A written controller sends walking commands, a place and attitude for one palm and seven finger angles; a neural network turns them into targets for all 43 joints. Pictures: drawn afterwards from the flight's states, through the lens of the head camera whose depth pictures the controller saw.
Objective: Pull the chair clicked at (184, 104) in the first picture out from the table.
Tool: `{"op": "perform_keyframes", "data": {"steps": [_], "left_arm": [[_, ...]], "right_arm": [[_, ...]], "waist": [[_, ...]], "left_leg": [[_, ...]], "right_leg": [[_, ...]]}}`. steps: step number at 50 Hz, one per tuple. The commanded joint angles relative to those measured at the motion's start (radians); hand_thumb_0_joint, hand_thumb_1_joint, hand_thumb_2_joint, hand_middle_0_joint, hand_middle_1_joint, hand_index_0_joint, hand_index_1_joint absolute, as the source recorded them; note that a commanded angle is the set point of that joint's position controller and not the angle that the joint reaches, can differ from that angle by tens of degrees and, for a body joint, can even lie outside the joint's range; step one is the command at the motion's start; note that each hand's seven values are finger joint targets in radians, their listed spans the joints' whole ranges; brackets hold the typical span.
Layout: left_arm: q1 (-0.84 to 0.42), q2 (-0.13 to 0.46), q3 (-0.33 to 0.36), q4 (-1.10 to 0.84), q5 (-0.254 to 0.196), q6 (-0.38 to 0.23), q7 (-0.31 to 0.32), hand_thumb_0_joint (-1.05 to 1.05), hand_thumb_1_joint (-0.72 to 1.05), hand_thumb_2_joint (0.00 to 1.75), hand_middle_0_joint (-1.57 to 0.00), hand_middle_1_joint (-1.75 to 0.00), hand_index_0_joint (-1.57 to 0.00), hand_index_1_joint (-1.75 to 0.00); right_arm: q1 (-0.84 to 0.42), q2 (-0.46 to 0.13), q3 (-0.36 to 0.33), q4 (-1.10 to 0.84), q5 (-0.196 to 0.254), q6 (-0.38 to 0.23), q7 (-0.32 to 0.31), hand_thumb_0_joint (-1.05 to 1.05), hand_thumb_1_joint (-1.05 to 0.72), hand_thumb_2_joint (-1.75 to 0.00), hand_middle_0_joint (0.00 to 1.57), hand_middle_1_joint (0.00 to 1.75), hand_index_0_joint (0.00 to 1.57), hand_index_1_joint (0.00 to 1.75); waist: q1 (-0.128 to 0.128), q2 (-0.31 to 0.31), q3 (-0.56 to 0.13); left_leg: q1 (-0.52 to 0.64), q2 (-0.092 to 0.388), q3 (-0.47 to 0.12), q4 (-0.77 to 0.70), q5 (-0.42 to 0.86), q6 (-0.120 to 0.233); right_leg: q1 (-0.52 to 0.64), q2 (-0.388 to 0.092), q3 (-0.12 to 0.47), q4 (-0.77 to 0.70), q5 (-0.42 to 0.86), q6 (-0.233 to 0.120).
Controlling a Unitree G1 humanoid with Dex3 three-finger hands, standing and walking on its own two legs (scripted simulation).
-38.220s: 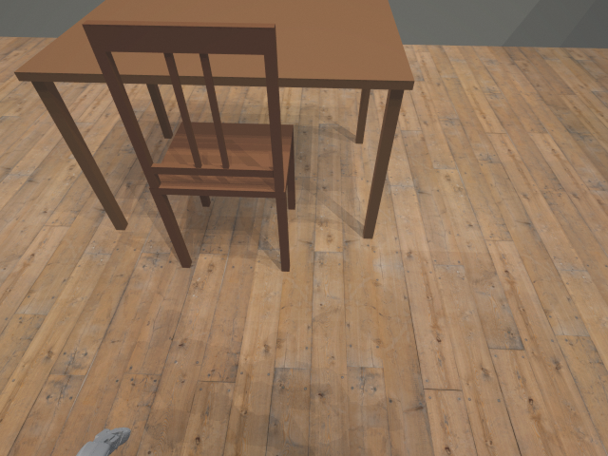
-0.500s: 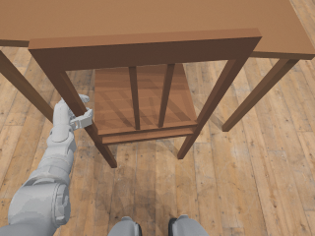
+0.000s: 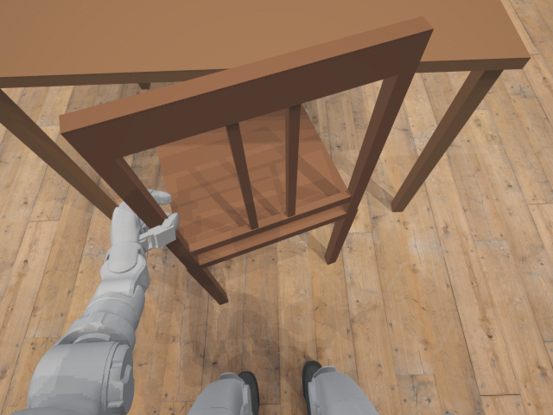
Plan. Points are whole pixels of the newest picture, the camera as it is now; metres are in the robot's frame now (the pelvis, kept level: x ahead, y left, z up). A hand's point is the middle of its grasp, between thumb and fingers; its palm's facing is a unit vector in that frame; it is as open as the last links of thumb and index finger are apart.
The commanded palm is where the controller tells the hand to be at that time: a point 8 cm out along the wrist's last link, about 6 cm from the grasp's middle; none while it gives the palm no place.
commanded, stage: step backward, pulling the chair out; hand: left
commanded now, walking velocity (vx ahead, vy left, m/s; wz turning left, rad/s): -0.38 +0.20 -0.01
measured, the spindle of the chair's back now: (245, 186) +0.47 +0.04 -0.05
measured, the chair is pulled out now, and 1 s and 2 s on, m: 0.09 0.17 0.27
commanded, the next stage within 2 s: none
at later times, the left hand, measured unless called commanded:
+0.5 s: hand (179, 266) +0.33 +0.15 -0.06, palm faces +0.02 -0.98 -0.22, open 5.9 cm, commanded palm +0.34 +0.19 -0.05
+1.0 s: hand (188, 296) +0.28 +0.13 -0.06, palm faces +0.00 -0.97 -0.24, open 5.9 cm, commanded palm +0.28 +0.18 -0.05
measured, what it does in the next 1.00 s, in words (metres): walks backwards: right foot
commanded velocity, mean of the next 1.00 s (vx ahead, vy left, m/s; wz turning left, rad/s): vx -0.38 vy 0.02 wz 0.05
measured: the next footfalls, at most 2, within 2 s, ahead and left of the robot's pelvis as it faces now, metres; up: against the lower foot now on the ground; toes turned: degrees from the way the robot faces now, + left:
right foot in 0.48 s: -0.03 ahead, -0.12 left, +0.00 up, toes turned -7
left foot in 1.40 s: -0.20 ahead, +0.17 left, +0.00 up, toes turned +0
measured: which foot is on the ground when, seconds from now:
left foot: down 0.00-1.00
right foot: down 0.00-0.26, up 0.28-0.46, down 0.48-1.00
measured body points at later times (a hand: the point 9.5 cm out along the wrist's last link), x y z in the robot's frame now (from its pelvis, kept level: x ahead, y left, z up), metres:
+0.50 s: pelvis -0.05 +0.01 +0.00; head +0.05 -0.01 +0.44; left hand +0.33 +0.20 -0.04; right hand +0.01 -0.23 -0.15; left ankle +0.05 +0.11 -0.72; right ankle -0.07 -0.11 -0.72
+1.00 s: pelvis -0.11 +0.00 +0.00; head -0.01 -0.02 +0.44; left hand +0.28 +0.18 -0.04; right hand -0.06 -0.29 -0.13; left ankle +0.02 +0.12 -0.72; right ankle -0.07 -0.11 -0.72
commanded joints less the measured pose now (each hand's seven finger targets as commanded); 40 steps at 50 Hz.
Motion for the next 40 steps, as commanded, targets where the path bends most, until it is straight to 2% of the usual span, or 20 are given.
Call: {"op": "perform_keyframes", "data": {"steps": [1, 3, 6, 8, 9, 11, 13, 14, 15, 17, 19, 22, 24, 26, 28, 29, 32, 36, 38, 40], "left_arm": [[-0.322, 0.325, -0.031, -0.187, 0.063, -0.010, 0.045, 0.00, 0.90, 0.90, -0.50, -1.45, -0.50, -1.45], [-0.314, 0.300, -0.050, -0.207, 0.062, -0.004, 0.046, 0.00, 0.90, 0.90, -0.50, -1.45, -0.50, -1.45], [-0.300, 0.265, -0.079, -0.237, 0.058, 0.018, 0.043, 0.00, 0.90, 0.90, -0.50, -1.45, -0.50, -1.45], [-0.294, 0.239, -0.106, -0.264, 0.051, 0.021, 0.037, 0.00, 0.90, 0.90, -0.50, -1.45, -0.50, -1.45], [-0.280, 0.244, -0.101, -0.244, 0.051, 0.019, 0.038, 0.00, 0.90, 0.90, -0.50, -1.45, -0.50, -1.45], [-0.293, 0.186, -0.148, -0.247, 0.039, -0.004, 0.027, 0.00, 0.90, 0.90, -0.50, -1.45, -0.50, -1.45], [-0.316, 0.134, -0.167, -0.296, 0.035, -0.014, 0.016, 0.00, 0.90, 0.90, -0.50, -1.45, -0.50, -1.45], [-0.324, 0.160, -0.143, -0.312, 0.032, -0.014, 0.016, 0.00, 0.90, 0.90, -0.50, -1.45, -0.50, -1.45], [-0.331, 0.159, -0.140, -0.314, 0.032, -0.015, 0.016, 0.00, 0.90, 0.90, -0.50, -1.45, -0.50, -1.45], [-0.353, 0.144, -0.142, -0.287, 0.042, -0.023, 0.017, 0.00, 0.90, 0.90, -0.50, -1.45, -0.50, -1.45], [-0.351, 0.158, -0.127, -0.236, 0.052, -0.024, 0.021, 0.00, 0.90, 0.90, -0.50, -1.45, -0.50, -1.45], [-0.313, 0.148, -0.135, -0.242, 0.073, -0.038, 0.014, 0.00, 0.90, 0.90, -0.50, -1.45, -0.50, -1.45], [-0.275, 0.195, -0.090, -0.232, 0.088, -0.045, 0.010, 0.00, 0.90, 0.90, -0.50, -1.45, -0.50, -1.45], [-0.257, 0.203, -0.085, -0.218, 0.089, -0.048, 0.009, 0.00, 0.90, 0.90, -0.50, -1.45, -0.50, -1.45], [-0.290, 0.272, -0.036, -0.186, 0.077, -0.038, 0.022, 0.00, 0.90, 0.90, -0.50, -1.45, -0.50, -1.45], [-0.290, 0.305, -0.026, -0.189, 0.081, -0.036, 0.028, 0.00, 0.90, 0.90, -0.50, -1.45, -0.50, -1.45], [-0.337, 0.288, -0.055, -0.231, 0.084, -0.034, 0.031, 0.00, 0.90, 0.90, -0.50, -1.45, -0.50, -1.45], [-0.285, 0.274, -0.051, -0.223, 0.077, -0.014, 0.037, 0.00, 0.90, 0.90, -0.50, -1.45, -0.50, -1.45], [-0.306, 0.250, -0.066, -0.230, 0.068, -0.014, 0.029, 0.00, 0.90, 0.90, -0.50, -1.45, -0.50, -1.45], [-0.262, 0.222, -0.074, -0.223, 0.060, -0.009, 0.024, 0.00, 0.90, 0.90, -0.50, -1.45, -0.50, -1.45]], "right_arm": [[0.111, -0.173, -0.052, -0.054, 0.010, -0.028, -0.011, 0.00, -0.90, -0.90, 0.20, 0.30, 0.20, 0.30], [0.091, -0.174, -0.050, -0.050, 0.012, -0.032, -0.012, 0.00, -0.90, -0.90, 0.20, 0.30, 0.20, 0.30], [0.092, -0.180, -0.050, -0.042, 0.015, -0.027, -0.022, 0.00, -0.90, -0.90, 0.20, 0.30, 0.20, 0.30], [0.078, -0.183, -0.050, -0.067, 0.016, -0.025, -0.029, 0.00, -0.90, -0.90, 0.20, 0.30, 0.20, 0.30], [0.079, -0.191, -0.053, -0.076, 0.018, -0.025, -0.030, 0.00, -0.90, -0.90, 0.20, 0.30, 0.20, 0.30], [0.071, -0.189, -0.051, -0.099, 0.019, -0.042, -0.026, 0.00, -0.90, -0.90, 0.20, 0.30, 0.20, 0.30], [0.032, -0.184, -0.045, -0.109, 0.005, -0.068, -0.029, 0.00, -0.90, -0.90, 0.20, 0.30, 0.20, 0.30], [0.020, -0.179, -0.046, -0.107, -0.005, -0.070, -0.033, 0.00, -0.90, -0.90, 0.20, 0.30, 0.20, 0.30], [0.018, -0.160, -0.039, -0.103, -0.009, -0.079, -0.030, 0.00, -0.90, -0.90, 0.20, 0.30, 0.20, 0.30], [0.023, -0.142, -0.026, -0.085, -0.021, -0.107, -0.032, 0.00, -0.90, -0.90, 0.20, 0.30, 0.20, 0.30], [0.043, -0.152, -0.022, -0.060, -0.026, -0.128, -0.036, 0.00, -0.90, -0.90, 0.20, 0.30, 0.20, 0.30], [0.052, -0.155, -0.019, -0.035, -0.037, -0.137, -0.033, 0.00, -0.90, -0.90, 0.20, 0.30, 0.20, 0.30], [0.046, -0.164, -0.022, -0.026, -0.047, -0.133, -0.033, 0.00, -0.90, -0.90, 0.20, 0.30, 0.20, 0.30], [0.034, -0.147, -0.020, -0.021, -0.044, -0.123, -0.033, 0.00, -0.90, -0.90, 0.20, 0.30, 0.20, 0.30], [0.045, -0.149, -0.044, -0.023, -0.028, -0.122, -0.040, 0.00, -0.90, -0.90, 0.20, 0.30, 0.20, 0.30], [0.044, -0.157, -0.045, -0.031, -0.025, -0.119, -0.041, 0.00, -0.90, -0.90, 0.20, 0.30, 0.20, 0.30], [-0.016, -0.135, -0.023, -0.036, -0.027, -0.112, -0.038, 0.00, -0.90, -0.90, 0.20, 0.30, 0.20, 0.30], [0.009, -0.153, -0.028, -0.031, -0.021, -0.096, -0.042, 0.00, -0.90, -0.90, 0.20, 0.30, 0.20, 0.30], [0.013, -0.163, -0.034, -0.045, -0.017, -0.083, -0.034, 0.00, -0.90, -0.90, 0.20, 0.30, 0.20, 0.30], [0.020, -0.171, -0.038, -0.048, -0.020, -0.079, -0.033, 0.00, -0.90, -0.90, 0.20, 0.30, 0.20, 0.30]], "waist": [[0.009, -0.061, -0.501], [0.013, -0.053, -0.514], [-0.002, -0.050, -0.561], [0.004, -0.036, -0.534], [0.005, -0.043, -0.489], [0.010, 0.045, -0.410], [0.050, 0.243, -0.443], [0.060, 0.250, -0.464], [0.063, 0.225, -0.468], [0.063, 0.117, -0.438], [0.057, 0.070, -0.395], [0.058, 0.169, -0.418], [0.065, 0.207, -0.423], [0.059, 0.103, -0.440], [0.027, -0.170, -0.491], [0.024, -0.191, -0.493], [0.037, -0.081, -0.441], [0.033, -0.042, -0.497], [0.030, -0.025, -0.487], [0.043, 0.073, -0.492]], "left_leg": [[0.215, -0.005, -0.063, 0.040, -0.167, -0.018], [0.218, -0.006, -0.069, 0.026, -0.147, -0.017], [0.293, 0.019, -0.080, -0.056, 0.077, -0.011], [0.326, 0.054, -0.100, -0.100, 0.153, 0.006], [0.334, 0.077, -0.122, -0.141, 0.092, 0.020], [0.331, 0.140, -0.186, -0.260, -0.184, 0.054], [0.306, 0.246, -0.334, -0.424, -0.300, 0.087], [0.356, 0.276, -0.355, -0.428, -0.216, 0.099], [0.420, 0.292, -0.315, -0.383, -0.069, 0.105], [0.476, 0.276, -0.224, -0.287, 0.172, 0.115], [0.484, 0.270, -0.189, -0.253, 0.227, 0.106], [0.536, 0.255, -0.170, -0.199, 0.294, 0.099], [0.520, 0.237, -0.150, -0.147, 0.341, 0.084], [0.486, 0.188, -0.109, -0.065, 0.369, 0.052], [0.410, 0.102, -0.042, 0.024, 0.236, -0.002], [0.361, 0.065, -0.043, 0.059, 0.158, -0.015], [0.259, 0.039, -0.079, 0.038, -0.055, -0.017], [0.356, 0.083, -0.119, -0.058, 0.393, 0.011], [0.393, 0.112, -0.161, -0.090, 0.388, 0.034], [0.454, 0.155, -0.233, -0.138, 0.417, 0.065]], "right_leg": [[0.272, -0.307, 0.256, -0.217, 0.267, 0.035], [0.312, -0.316, 0.235, -0.212, 0.316, 0.027], [0.324, -0.279, 0.152, -0.143, 0.434, 0.027], [0.262, -0.212, 0.097, -0.136, 0.282, 0.045], [0.213, -0.174, 0.079, -0.151, 0.099, 0.056], [0.129, -0.102, 0.036, -0.102, -0.258, 0.048], [0.133, -0.042, 0.015, 0.202, -0.219, 0.026], [0.104, -0.041, 0.032, 0.298, -0.238, 0.022], [0.070, -0.052, 0.050, 0.362, -0.256, 0.020], [0.050, -0.067, 0.036, 0.284, -0.288, 0.021], [0.083, -0.067, 0.013, 0.157, -0.280, 0.023], [0.127, -0.070, 0.000, 0.015, -0.197, 0.023], [0.176, -0.077, -0.001, -0.085, -0.087, 0.019], [0.233, -0.117, 0.022, -0.158, 0.199, 0.022], [0.288, -0.200, 0.095, -0.137, 0.446, 0.016], [0.320, -0.254, 0.135, -0.117, 0.557, -0.007], [0.343, -0.311, 0.161, -0.101, 0.523, -0.015], [0.384, -0.236, 0.075, -0.020, 0.556, 0.039], [0.329, -0.187, 0.048, -0.022, 0.353, 0.048], [0.266, -0.125, 0.020, 0.006, 0.147, 0.042]]}}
